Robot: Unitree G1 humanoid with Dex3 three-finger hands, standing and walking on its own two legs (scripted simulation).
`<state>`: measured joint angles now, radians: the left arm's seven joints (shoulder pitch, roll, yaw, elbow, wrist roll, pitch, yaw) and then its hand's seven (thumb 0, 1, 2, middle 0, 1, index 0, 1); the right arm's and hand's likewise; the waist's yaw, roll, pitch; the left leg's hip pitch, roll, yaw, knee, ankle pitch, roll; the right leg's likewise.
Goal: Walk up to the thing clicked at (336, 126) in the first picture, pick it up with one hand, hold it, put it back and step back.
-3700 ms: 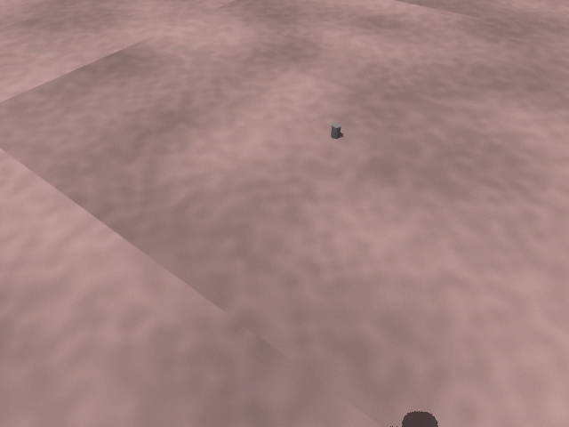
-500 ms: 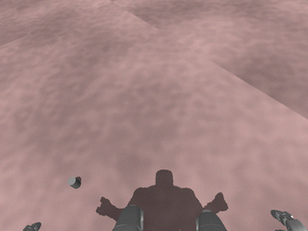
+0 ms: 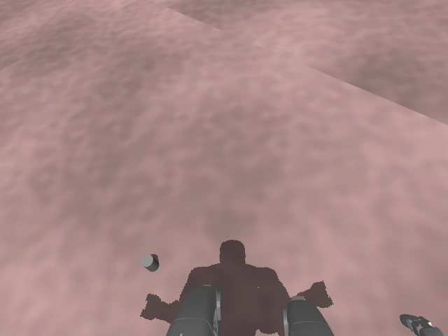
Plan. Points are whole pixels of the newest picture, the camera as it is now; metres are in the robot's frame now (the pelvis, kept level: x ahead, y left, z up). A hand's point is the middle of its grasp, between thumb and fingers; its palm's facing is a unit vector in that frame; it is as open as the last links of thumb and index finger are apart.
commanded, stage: walk up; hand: left
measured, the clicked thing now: (150, 263) +0.44 +0.44 -0.69
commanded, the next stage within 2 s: none
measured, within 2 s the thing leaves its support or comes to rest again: neither
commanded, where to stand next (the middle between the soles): -0.01 +0.33 m, yaw -17 degrees
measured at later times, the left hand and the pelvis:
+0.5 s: hand out of the picture +0.04 +0.53 -0.11, palm faces -0.18 -0.81 -0.56, open 7.4 cm; pelvis -0.09 +0.25 +0.00, yaw -10 degrees
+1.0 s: hand out of the picture +0.02 +0.68 -0.12, palm faces -0.26 -0.87 -0.41, open 7.4 cm; pelvis -0.13 +0.40 +0.03, yaw -16 degrees
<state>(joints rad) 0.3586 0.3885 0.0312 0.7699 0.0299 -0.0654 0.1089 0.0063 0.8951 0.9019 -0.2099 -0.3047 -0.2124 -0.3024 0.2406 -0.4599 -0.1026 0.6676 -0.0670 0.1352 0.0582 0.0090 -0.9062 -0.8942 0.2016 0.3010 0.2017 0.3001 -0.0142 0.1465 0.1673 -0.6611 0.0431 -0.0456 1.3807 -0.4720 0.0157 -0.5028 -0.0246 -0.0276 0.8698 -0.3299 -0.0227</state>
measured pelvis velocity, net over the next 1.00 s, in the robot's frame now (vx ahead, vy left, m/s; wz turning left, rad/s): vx -0.13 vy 0.40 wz -0.27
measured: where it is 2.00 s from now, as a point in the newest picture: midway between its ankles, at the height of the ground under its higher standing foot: outside the picture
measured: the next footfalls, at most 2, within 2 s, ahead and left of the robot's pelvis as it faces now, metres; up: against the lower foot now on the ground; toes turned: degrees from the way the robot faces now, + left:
left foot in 0.20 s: +0.01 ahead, +0.30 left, +0.00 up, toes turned -4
right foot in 0.50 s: -0.05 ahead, +0.17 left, +0.00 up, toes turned -13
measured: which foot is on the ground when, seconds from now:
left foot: up 0.00-0.18, down 0.20-0.50, up 0.52-0.76, down 0.78-1.00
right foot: down 0.00-0.22, up 0.24-0.48, down 0.50-0.78, up 0.80-1.00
